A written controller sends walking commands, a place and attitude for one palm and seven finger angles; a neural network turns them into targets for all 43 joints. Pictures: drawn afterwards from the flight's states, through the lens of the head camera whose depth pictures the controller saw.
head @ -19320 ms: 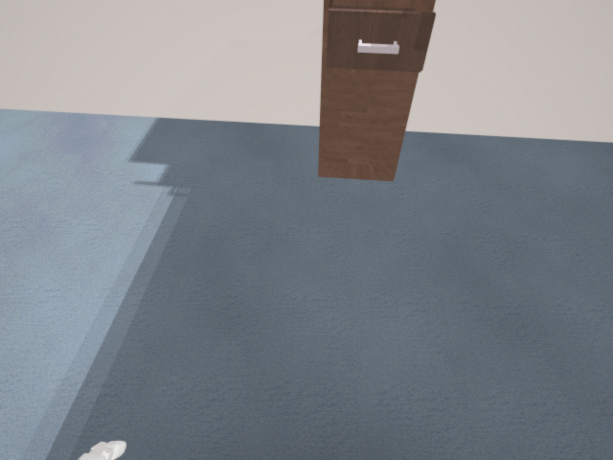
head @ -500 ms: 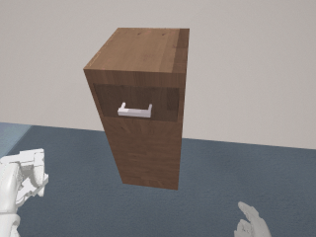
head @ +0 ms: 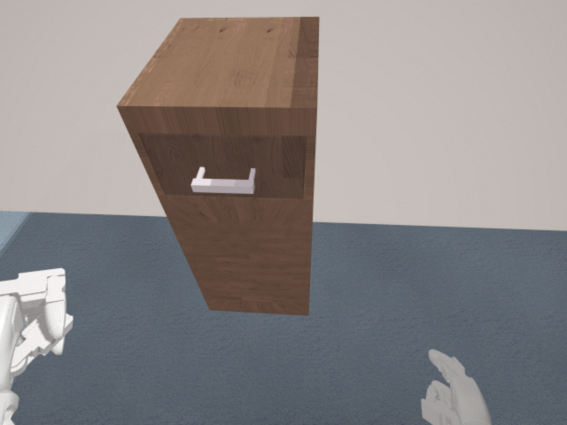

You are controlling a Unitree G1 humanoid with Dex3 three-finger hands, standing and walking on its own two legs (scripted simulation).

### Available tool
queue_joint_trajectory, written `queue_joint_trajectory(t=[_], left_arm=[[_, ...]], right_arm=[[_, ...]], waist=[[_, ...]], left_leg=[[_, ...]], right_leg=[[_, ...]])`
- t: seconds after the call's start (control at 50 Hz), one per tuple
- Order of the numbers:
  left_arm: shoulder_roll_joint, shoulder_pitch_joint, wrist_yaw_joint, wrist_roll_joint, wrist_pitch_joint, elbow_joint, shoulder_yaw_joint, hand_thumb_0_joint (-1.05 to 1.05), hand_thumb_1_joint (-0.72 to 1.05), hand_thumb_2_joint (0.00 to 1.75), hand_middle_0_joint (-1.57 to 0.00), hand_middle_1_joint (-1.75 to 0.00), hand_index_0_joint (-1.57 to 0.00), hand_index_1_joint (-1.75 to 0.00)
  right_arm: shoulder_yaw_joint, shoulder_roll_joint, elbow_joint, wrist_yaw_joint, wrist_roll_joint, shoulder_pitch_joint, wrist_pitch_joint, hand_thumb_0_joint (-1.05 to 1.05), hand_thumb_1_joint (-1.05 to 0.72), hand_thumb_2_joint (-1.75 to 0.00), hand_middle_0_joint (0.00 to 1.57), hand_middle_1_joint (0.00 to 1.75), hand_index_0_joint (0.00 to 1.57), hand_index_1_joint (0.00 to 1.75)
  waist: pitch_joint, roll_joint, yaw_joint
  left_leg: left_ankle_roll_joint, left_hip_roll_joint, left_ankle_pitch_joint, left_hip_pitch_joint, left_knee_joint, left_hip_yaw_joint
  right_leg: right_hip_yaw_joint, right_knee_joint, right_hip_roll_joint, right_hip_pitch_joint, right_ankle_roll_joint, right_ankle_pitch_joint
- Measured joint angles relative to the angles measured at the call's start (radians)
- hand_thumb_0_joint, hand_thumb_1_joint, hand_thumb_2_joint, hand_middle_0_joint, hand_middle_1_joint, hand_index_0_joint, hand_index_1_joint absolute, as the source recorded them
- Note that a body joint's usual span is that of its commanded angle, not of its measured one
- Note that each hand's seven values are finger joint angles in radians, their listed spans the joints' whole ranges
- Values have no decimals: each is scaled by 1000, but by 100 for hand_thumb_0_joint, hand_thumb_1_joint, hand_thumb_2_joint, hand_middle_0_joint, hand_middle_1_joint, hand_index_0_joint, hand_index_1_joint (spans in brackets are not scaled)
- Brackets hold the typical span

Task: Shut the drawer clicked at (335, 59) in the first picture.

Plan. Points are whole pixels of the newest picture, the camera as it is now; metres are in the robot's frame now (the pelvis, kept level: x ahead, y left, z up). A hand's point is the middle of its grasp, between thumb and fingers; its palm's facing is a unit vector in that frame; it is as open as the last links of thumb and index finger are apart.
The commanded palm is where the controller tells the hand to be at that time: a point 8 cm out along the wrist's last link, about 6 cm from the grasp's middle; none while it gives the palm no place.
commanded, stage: step back with the hand held close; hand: left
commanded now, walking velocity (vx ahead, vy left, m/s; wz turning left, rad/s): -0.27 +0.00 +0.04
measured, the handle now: (225, 179) +0.60 +0.18 -0.03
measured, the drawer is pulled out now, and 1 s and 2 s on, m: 0.00 0.00 0.00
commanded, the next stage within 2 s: stop stepping back and stand still in 1.16 s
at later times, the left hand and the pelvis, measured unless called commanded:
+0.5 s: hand (9, 387) +0.13 +0.26 +0.14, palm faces +0.33 -0.81 -0.49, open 3.3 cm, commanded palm +0.06 +0.30 +0.17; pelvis -0.06 +0.02 -0.01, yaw +1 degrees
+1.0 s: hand out of the picture +0.06 +0.28 +0.15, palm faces +0.36 -0.81 -0.47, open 3.3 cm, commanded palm -0.02 +0.32 +0.17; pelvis -0.13 +0.04 -0.02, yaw +3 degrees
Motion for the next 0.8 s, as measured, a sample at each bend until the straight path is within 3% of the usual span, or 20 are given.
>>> queue_joint_trajectory(t=[0.24,0.46,0.54,0.6,0.7,0.8], left_arm=[[58,50,23,-2,-7,-87,40,2,89,90,-141,-160,-141,-160],[37,48,38,25,-45,-95,38,2,89,90,-141,-160,-141,-160],[49,34,38,45,-58,-111,58,2,89,90,-141,-160,-141,-160],[50,27,38,45,-70,-126,80,2,89,90,-141,-160,-141,-160],[39,31,34,34,-89,-146,79,1,89,90,-141,-160,-141,-160],[37,37,35,33,-101,-152,53,1,89,90,-141,-160,-141,-160]], right_arm=[[-18,5,-22,-15,6,10,26,1,-91,-90,20,30,20,30],[0,20,-40,-18,0,11,-19,1,-91,-90,20,30,20,30],[1,23,-44,-24,-8,26,-46,1,-91,-90,20,30,20,30],[2,27,-33,-22,-12,27,-62,1,-90,-90,20,30,20,30],[2,30,-14,-13,-13,7,-74,1,-90,-90,20,30,20,30],[-7,27,3,-6,-15,10,-68,1,-90,-90,20,30,20,30]], waist=[[18,-33,-9],[19,-44,-12],[24,-54,-14],[25,-60,-6],[47,-52,0],[34,-50,-13]], left_leg=[[18,-11,14,-78,41,17],[36,-9,40,-155,93,9],[42,-23,50,-188,116,-2],[40,-26,61,-218,129,-7],[29,-6,82,-242,135,-13],[-8,-1,-13,-282,186,-26]], right_leg=[[10,88,-14,-101,17,-8],[-4,130,-14,-170,29,22],[31,211,-7,-190,36,-27],[49,219,0,-187,33,-68],[42,218,18,-209,28,-27],[30,204,22,-223,24,-4]])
